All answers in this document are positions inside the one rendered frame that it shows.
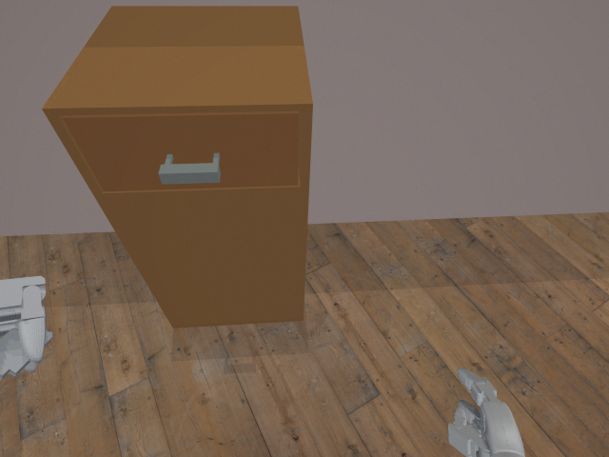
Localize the drawer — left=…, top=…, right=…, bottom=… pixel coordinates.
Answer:
left=63, top=111, right=299, bottom=191

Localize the handle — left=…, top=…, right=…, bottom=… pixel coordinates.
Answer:
left=158, top=153, right=221, bottom=185

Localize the right robot hand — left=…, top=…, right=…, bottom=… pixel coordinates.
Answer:
left=448, top=368, right=525, bottom=457

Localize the cabinet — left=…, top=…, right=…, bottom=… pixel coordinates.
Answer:
left=42, top=6, right=313, bottom=328

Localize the left robot hand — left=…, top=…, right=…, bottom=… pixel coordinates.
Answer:
left=0, top=276, right=52, bottom=381

